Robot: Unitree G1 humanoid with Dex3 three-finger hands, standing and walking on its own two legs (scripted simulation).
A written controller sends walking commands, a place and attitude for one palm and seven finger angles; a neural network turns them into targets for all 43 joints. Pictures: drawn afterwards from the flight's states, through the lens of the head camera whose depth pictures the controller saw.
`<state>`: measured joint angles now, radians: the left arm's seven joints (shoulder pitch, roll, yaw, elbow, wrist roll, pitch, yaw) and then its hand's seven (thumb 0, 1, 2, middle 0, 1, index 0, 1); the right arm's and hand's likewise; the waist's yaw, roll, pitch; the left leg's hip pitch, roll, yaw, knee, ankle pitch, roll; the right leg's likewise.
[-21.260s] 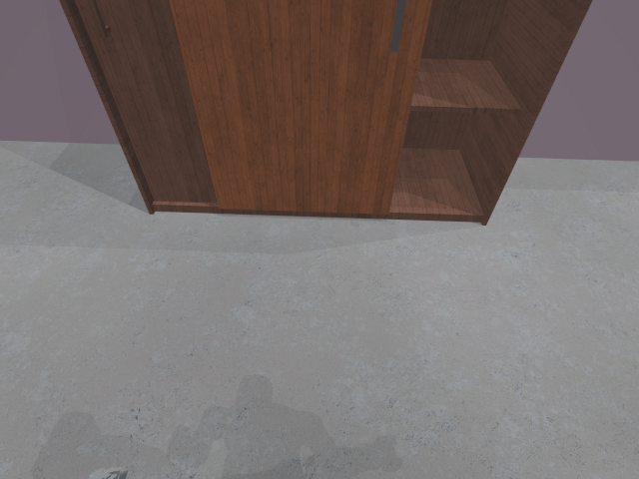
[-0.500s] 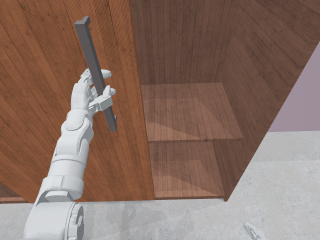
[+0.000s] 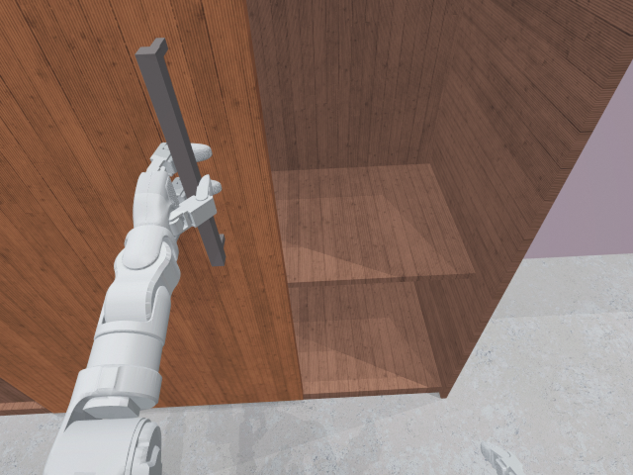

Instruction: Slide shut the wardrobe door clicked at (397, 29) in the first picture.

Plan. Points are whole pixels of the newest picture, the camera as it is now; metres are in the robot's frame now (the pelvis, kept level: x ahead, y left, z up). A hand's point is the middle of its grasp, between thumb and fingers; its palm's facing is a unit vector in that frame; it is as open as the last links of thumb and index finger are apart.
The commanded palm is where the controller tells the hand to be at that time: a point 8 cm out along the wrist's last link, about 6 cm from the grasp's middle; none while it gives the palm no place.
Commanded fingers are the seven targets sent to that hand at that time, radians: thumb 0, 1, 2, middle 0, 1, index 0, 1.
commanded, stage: tug the door sideways, standing still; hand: left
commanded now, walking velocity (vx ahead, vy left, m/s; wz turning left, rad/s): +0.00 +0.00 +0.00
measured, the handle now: (194, 172) +0.46 +0.18 +0.17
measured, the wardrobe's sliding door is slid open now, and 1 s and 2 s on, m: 0.43 0.43 0.41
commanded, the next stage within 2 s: step sideways, sliding the door along in 1.00 s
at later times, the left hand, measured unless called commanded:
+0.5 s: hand (209, 198) +0.40 +0.15 +0.17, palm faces +0.17 -0.99 -0.02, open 5.8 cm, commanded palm +0.38 +0.16 +0.16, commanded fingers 0.00 0.90 0.90 -0.45 -1.40 -0.45 -1.40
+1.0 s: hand (211, 200) +0.40 +0.15 +0.17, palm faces +0.18 -0.98 -0.05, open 5.9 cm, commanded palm +0.38 +0.15 +0.16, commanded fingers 0.00 0.90 0.90 -0.45 -1.40 -0.45 -1.40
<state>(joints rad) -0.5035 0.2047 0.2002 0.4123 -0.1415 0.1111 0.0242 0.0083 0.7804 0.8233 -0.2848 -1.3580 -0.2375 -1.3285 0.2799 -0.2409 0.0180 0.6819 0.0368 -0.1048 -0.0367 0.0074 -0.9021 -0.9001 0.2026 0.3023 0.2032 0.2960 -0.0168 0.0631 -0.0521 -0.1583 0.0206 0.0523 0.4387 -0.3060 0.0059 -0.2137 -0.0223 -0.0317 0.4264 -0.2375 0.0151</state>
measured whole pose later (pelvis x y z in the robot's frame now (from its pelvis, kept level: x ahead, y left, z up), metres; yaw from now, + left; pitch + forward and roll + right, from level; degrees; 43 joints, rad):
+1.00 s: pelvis -0.02 +0.00 +0.00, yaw +3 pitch +2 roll +0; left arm -0.73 0.17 0.07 0.70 -0.14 -0.01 0.12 0.00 0.78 0.83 -0.32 -1.40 -0.23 -1.40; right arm 0.30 -0.23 0.02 0.79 0.03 -0.20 -0.03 0.01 -0.90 -0.90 0.20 0.30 0.20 0.30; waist 0.03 0.05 -0.03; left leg -0.25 -0.01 0.00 0.50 -0.30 0.01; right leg -0.27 -0.06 -0.08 0.48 -0.24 0.02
